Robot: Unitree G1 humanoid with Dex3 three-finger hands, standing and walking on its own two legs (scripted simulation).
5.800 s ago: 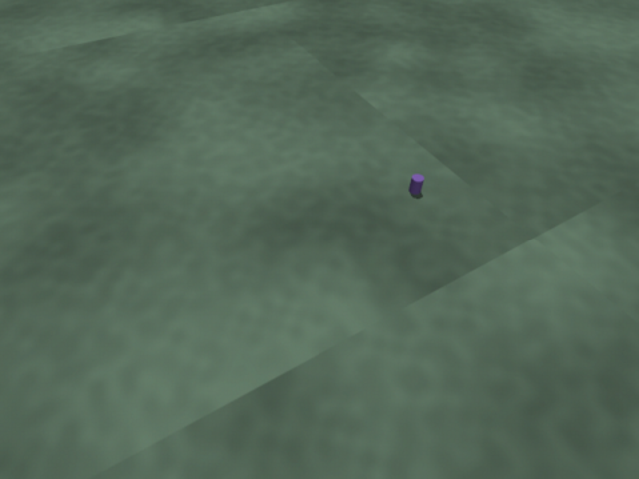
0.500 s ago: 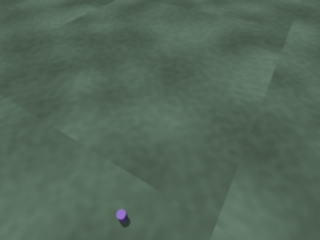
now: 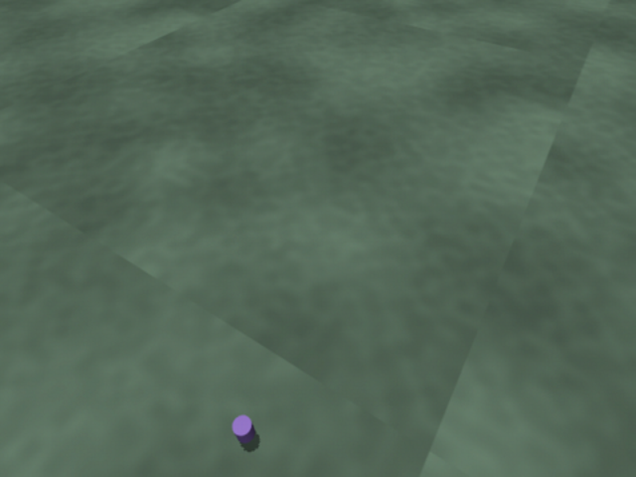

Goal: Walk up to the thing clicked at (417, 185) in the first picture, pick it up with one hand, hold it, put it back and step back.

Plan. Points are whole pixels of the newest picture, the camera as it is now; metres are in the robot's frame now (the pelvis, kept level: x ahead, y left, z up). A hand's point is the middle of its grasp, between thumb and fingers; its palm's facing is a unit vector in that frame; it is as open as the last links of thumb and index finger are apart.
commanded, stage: stand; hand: left
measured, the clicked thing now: (243, 429) +0.39 +0.23 -0.74
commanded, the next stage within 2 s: none
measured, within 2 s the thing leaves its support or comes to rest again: neither
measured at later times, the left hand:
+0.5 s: hand out of the picture +0.07 +0.25 -0.16, palm faces -0.02 -0.94 -0.34, open 7.4 cm
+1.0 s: hand out of the picture +0.08 +0.25 -0.16, palm faces -0.01 -0.94 -0.35, open 7.4 cm
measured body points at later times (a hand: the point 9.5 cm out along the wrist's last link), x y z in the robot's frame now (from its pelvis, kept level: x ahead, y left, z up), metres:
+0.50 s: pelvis +0.00 +0.00 +0.00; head +0.01 -0.01 +0.45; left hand +0.07 +0.30 -0.13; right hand +0.07 -0.31 -0.13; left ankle +0.00 +0.13 -0.75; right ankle +0.02 -0.14 -0.75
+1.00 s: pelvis +0.01 -0.01 +0.00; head +0.02 -0.01 +0.45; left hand +0.08 +0.30 -0.13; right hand +0.09 -0.31 -0.13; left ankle +0.00 +0.13 -0.75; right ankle +0.02 -0.14 -0.75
